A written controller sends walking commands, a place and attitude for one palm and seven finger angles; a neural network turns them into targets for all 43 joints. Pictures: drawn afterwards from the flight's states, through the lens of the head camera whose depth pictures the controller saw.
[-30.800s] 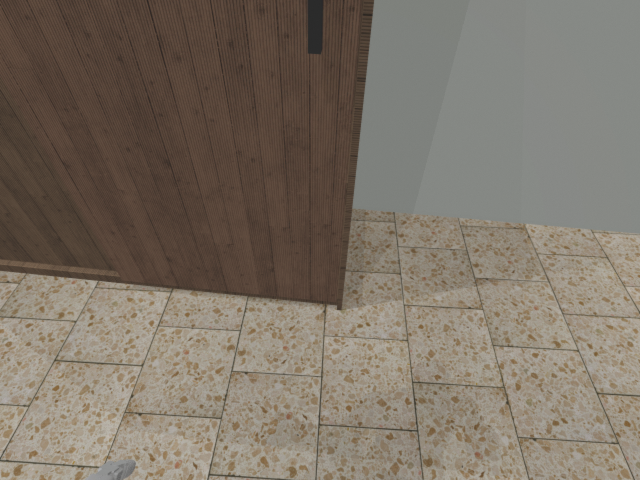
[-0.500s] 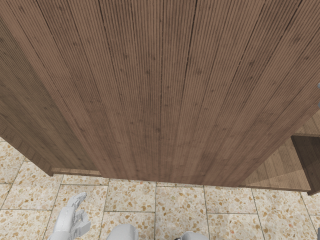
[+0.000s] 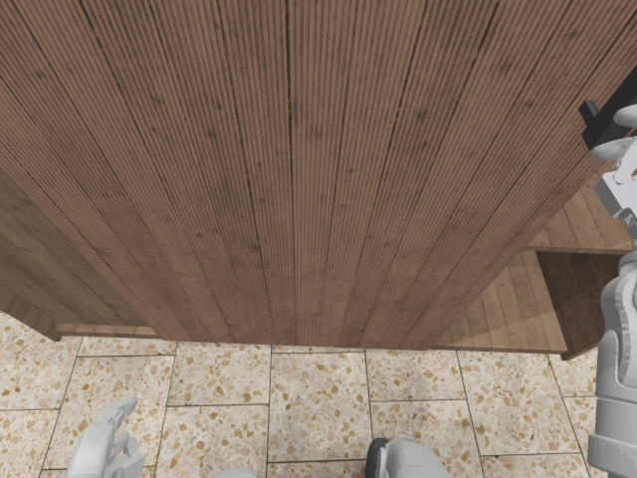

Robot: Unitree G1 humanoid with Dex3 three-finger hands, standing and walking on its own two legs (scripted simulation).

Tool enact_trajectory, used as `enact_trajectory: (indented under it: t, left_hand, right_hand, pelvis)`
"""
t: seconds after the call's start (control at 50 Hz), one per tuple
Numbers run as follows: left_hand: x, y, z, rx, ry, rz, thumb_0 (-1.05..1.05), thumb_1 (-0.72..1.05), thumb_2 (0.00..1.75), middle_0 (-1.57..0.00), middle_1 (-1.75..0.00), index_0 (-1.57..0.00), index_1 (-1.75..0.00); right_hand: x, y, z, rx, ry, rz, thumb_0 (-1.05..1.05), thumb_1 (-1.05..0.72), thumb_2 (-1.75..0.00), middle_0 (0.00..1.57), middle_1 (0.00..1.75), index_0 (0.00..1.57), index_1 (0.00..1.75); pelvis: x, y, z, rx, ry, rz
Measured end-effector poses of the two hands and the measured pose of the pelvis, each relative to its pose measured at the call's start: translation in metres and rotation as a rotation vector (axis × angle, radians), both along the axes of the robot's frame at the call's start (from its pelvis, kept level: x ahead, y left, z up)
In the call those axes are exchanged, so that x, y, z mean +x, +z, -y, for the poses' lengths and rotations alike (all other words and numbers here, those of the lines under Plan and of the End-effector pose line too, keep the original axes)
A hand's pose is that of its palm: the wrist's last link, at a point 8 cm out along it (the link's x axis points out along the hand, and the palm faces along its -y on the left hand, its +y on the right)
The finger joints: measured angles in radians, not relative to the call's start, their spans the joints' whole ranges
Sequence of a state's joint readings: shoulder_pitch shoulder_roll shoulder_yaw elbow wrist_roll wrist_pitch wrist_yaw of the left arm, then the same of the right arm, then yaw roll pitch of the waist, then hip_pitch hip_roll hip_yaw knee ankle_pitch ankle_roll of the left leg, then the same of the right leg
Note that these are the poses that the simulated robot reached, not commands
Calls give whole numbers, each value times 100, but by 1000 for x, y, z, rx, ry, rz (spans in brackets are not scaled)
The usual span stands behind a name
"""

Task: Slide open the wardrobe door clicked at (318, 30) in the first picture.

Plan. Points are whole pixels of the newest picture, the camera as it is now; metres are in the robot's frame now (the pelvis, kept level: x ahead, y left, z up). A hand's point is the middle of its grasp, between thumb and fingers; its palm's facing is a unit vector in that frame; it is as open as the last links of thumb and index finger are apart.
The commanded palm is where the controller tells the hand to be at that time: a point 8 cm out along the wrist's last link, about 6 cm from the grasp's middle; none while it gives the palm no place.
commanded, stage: stop walking and hold the door there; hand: right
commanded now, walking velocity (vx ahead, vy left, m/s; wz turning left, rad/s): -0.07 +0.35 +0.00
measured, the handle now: out of the picture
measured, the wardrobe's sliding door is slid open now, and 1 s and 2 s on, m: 0.45 0.45 0.45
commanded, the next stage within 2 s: loosen the grip on the handle in 0.98 s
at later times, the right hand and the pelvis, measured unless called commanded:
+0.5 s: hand (583, 209) +0.33 -0.20 +0.20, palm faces +0.18 +0.97 -0.18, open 4.6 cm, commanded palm +0.31 -0.23 +0.19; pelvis -0.03 -0.03 +0.00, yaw +1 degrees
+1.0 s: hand (586, 282) +0.26 -0.18 +0.20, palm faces +0.12 +0.97 -0.21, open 4.7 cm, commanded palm +0.24 -0.22 +0.19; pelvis -0.07 -0.04 +0.00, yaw +4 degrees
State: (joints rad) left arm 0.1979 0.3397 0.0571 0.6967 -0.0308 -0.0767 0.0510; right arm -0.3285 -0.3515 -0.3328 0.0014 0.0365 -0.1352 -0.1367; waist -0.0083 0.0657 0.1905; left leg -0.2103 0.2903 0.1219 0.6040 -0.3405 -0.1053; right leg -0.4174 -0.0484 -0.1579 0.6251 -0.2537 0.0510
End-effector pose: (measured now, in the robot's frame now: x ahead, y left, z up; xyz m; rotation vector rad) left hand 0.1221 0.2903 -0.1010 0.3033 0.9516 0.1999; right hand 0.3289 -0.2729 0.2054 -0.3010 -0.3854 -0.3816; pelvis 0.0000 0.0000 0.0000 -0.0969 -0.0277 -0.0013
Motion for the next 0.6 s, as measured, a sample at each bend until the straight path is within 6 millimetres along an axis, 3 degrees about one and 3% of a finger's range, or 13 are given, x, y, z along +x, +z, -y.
enact_trajectory:
  t: [0.04, 0.08, 0.22, 0.28, 0.32, 0.4, 0.52, 0.6]
  left_hand:
    - [15, -4, 14, 32, 6, 66, 1, 91, 89, -20, -30, -19, -30]
    - [29, -4, 38, 10, 14, 112, 1, 91, 89, -20, -30, -19, -30]
    - [63, 4, 141, -191, -131, 202, 1, 91, 89, -20, -30, -19, -30]
    - [67, 4, 170, -281, -181, 228, 1, 91, 89, -20, -30, -20, -30]
    - [67, 1, 178, -324, -200, 240, 1, 91, 89, -20, -30, -20, -30]
    - [52, 1, 169, -324, -185, 221, 1, 91, 89, -21, -30, -20, -30]
    - [13, 6, 117, -146, -118, 149, 1, 91, 89, -21, -30, -20, -30]
    - [-13, 13, 88, -39, -57, 107, 1, 91, 89, -20, -30, -20, -30]
  right_hand:
    - [0, -4, 1, 21, 70, 76, 2, -89, -90, 51, 149, 45, 140]
    - [-3, -5, -10, 39, 171, 149, 2, -89, -90, 50, 148, 45, 140]
    - [-16, 4, -46, 36, 364, 161, 2, -89, -90, 47, 143, 45, 140]
    - [-18, 14, -48, -12, 359, 138, 2, -89, -90, 47, 142, 46, 140]
    - [-19, 18, -46, -45, 330, 118, 2, -89, -90, 47, 141, 46, 140]
    - [-20, 13, -37, -36, 276, 31, 1, -89, -90, 46, 140, 46, 140]
    - [-29, -1, -24, 56, 246, -11, 2, -89, -90, 46, 140, 46, 140]
    - [-44, -1, -28, 83, 303, 39, 2, -89, -90, 46, 140, 45, 140]
  pelvis:
    - [4, -18, 20, 66, 8, -4]
    - [-2, -25, 28, 66, -5, 23]
    - [-14, -15, 35, 95, 4, 32]
    - [-20, -13, 32, 103, 18, 29]
    - [-24, -16, 29, 101, 27, 30]
    - [-29, -11, 27, 92, 19, 29]
    - [-34, -4, 34, 78, 14, 14]
    - [-42, -5, 42, 89, 23, 29]
